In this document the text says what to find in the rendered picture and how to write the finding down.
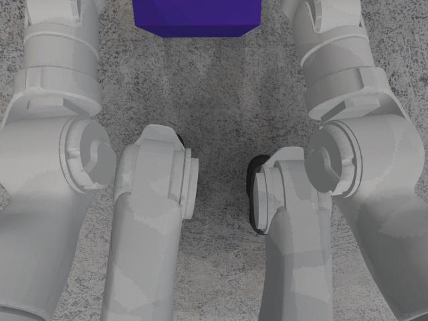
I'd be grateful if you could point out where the carton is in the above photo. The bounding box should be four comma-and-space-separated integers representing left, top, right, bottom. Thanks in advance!
132, 0, 261, 37

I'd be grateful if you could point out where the left robot thigh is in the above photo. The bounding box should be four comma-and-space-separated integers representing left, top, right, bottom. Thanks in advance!
100, 138, 199, 321

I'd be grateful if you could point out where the left robot shin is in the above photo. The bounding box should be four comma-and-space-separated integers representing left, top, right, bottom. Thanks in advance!
113, 124, 185, 204

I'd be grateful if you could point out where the robot right upper arm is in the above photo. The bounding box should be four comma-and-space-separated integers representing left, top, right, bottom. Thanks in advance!
304, 114, 428, 321

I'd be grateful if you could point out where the robot left upper arm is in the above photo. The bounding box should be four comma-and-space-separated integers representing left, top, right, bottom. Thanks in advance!
0, 115, 116, 321

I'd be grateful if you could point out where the left robot forearm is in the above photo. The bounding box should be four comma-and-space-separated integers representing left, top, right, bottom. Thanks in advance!
0, 0, 106, 131

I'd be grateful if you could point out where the right robot forearm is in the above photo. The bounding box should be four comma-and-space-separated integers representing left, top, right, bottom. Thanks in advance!
280, 0, 425, 162

